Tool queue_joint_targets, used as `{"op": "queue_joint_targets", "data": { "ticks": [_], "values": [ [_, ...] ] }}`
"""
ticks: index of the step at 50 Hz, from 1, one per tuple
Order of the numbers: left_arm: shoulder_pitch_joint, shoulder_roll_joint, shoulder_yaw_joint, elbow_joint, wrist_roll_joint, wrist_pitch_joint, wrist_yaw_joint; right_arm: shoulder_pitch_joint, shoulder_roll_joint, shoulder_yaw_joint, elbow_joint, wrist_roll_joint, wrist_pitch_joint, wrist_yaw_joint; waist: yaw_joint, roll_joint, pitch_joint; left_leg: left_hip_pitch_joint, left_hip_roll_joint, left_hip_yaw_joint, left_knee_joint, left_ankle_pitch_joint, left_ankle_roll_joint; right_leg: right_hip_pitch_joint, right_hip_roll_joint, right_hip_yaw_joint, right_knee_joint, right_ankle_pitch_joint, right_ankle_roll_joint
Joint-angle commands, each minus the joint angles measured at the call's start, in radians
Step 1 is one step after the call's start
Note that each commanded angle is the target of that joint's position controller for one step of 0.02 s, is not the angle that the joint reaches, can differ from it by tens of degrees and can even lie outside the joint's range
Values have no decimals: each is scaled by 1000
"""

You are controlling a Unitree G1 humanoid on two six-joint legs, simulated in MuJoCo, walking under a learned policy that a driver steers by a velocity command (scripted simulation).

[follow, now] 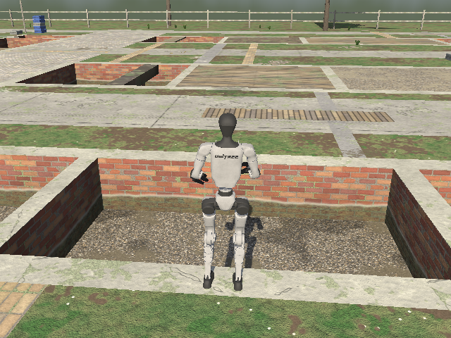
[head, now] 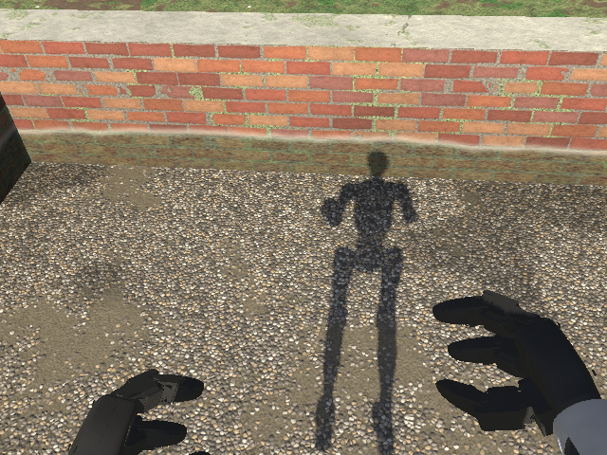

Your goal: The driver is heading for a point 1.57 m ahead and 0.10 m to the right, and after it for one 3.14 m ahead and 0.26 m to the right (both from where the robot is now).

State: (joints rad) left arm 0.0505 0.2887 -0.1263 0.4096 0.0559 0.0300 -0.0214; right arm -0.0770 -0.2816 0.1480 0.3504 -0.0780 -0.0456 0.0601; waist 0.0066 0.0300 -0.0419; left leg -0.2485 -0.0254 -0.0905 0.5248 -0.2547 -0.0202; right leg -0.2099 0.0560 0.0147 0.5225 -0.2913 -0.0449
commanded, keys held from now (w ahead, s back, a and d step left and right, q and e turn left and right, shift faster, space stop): w+e+shift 0.42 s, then w+shift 0.56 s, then shift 0.02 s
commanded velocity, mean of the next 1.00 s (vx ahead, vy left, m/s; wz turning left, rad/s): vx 1.00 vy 0.00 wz -0.59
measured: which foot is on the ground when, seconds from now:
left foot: down 0.00-1.00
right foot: down 0.00-1.00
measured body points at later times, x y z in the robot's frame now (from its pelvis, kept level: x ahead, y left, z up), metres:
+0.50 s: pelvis -0.01 -0.01 +0.00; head -0.02 -0.03 +0.44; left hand +0.32 +0.09 +0.03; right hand +0.17 -0.30 -0.02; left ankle +0.02 +0.13 -0.73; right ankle -0.01 -0.09 -0.73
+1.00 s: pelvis +0.00 +0.04 +0.00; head -0.02 +0.04 +0.45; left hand +0.31 +0.12 +0.00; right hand +0.17 -0.24 +0.00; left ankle +0.02 +0.13 -0.73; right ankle -0.01 -0.09 -0.73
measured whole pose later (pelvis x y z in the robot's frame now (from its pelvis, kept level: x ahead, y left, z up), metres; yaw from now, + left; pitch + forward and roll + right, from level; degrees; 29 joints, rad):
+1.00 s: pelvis +0.00 +0.04 +0.00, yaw -20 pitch -1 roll +1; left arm 0.00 0.26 -0.14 0.44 0.02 -0.01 -0.07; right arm 0.07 -0.26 0.11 0.36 -0.09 -0.01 -0.03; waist 0.01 -0.01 -0.04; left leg -0.16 0.04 0.22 0.47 -0.28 0.02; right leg -0.26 0.14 0.33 0.53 -0.22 0.01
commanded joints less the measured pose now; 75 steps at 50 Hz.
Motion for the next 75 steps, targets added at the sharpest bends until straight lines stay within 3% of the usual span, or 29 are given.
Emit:
{"op": "queue_joint_targets", "data": {
  "ticks": [1, 3, 4, 11, 14, 21, 26, 28, 29, 32, 38, 47, 50, 52, 57, 58, 59, 64, 65, 70, 75],
  "values": [
    [-183, 110, 38, -130, 1, -23, -17, -167, -76, -41, -129, 4, -21, -14, -2, -18, -105, 74, 123, -38, -11, 237, -13, -57, -153, 225, -105, 53, -3],
    [-195, 125, 38, -141, -1, -12, -22, -150, -86, -47, -131, 7, -21, -22, -5, -33, -89, 102, 127, -13, -2, 267, -19, -94, -142, 251, -91, 111, -4],
    [-199, 122, 35, -149, 2, -7, -22, -135, -90, -50, -127, -2, -20, -25, -5, -40, -91, 118, 128, 2, 4, 277, -23, -104, -137, 259, -83, 159, -6],
    [-217, 140, 47, -169, -19, 2, -31, -75, -106, -79, -94, -9, -22, -50, -3, -60, -137, 209, 144, 76, 10, 258, -24, -139, -110, 331, -34, 303, -30],
    [-242, 147, 53, -174, -31, -5, -34, -58, -103, -85, -83, -22, -27, -49, -13, -69, -176, 257, 139, 103, 19, 209, -18, -158, -103, 364, -24, 379, -46],
    [-213, 140, 70, -164, -39, 6, -33, -15, -123, -114, -62, -20, -12, -67, 10, -80, -142, 350, 132, 151, 32, 119, 6, -274, -52, 411, -26, 409, -59],
    [-241, 103, 54, -163, -39, -10, -41, -31, -79, -105, -80, -6, -18, -69, 17, -111, -116, 354, 115, 165, 14, 10, -19, -283, -66, 491, -140, 250, -48],
    [-269, 87, 40, -159, -33, -13, -41, -16, -64, -100, -89, -4, -20, -65, 2, -125, -101, 363, 120, 157, -7, 7, -26, -286, -71, 511, -179, 178, -45],
    [-256, 83, 36, -152, -41, -15, -41, -22, -63, -96, -91, -8, -17, -64, 13, -121, -98, 378, 127, 153, -14, 12, -19, -302, -68, 510, -188, 169, -38],
    [-254, 77, 27, -135, -37, -22, -41, 0, -63, -91, -93, -10, -12, -63, 7, -107, -102, 398, 143, 152, -39, 17, -13, -299, -65, 494, -191, 143, -27],
    [-239, 66, 22, -108, -37, -40, -46, 17, -59, -81, -100, -6, -4, -75, 7, -72, -89, 401, 175, 153, -71, -11, 7, -323, -66, 458, -178, 92, -11],
    [-215, 59, 24, -86, -36, -59, -49, 15, -58, -72, -103, -9, 11, -90, 9, -44, -78, 370, 208, 165, -117, -30, 34, -315, -66, 377, -98, 202, 19],
    [-187, 64, 26, -69, -38, -57, -44, 33, -61, -71, -92, -9, 18, -91, 5, -46, -92, 370, 211, 174, -120, 0, 43, -297, -67, 360, -75, 247, 27],
    [-137, 69, 31, -39, -46, -48, -40, 83, -69, -75, -61, -1, 29, -90, 3, -49, -101, 368, 213, 178, -126, 49, 62, -275, -64, 352, -58, 228, 29],
    [-36, 60, 47, 17, -64, -17, -35, 151, -64, -84, 13, 19, 50, -93, 8, -30, 10, 277, 212, 193, -197, -16, 105, -276, -64, 344, -64, 55, 44],
    [-23, 57, 50, 24, -63, -11, -32, 164, -60, -86, 28, 20, 52, -93, 8, -32, 24, 262, 211, 194, -208, -8, 111, -270, -64, 338, -63, 41, 47],
    [5, 38, 43, 21, -46, -8, -36, 130, -26, -70, 24, 17, 59, -86, 35, -25, 77, 220, 220, 203, -221, 63, 114, -266, -77, 320, -70, 121, 61],
    [104, 50, 59, 70, -39, 3, -21, 218, -51, -95, 105, 24, 78, -83, 22, -37, -14, 315, 212, 226, -198, 197, 131, -230, -71, 298, -60, 177, 52],
    [124, 45, 61, 79, -32, 7, -14, 228, -53, -98, 121, 26, 79, -83, 20, -35, -11, 324, 207, 238, -197, 208, 127, -226, -66, 288, -60, 175, 50],
    [195, 32, 70, 103, -32, 35, 25, 262, -49, -108, 191, 37, 88, -83, 22, -14, -20, 343, 207, 260, -190, 372, 126, -200, -64, 264, -45, 203, 55],
    [243, 17, 76, 119, -23, 59, 49, 309, -45, -117, 257, 45, 101, -80, 14, -35, 0, 332, 205, 272, -189, 423, 132, -177, -66, 243, -42, 239, 50]
  ]
}}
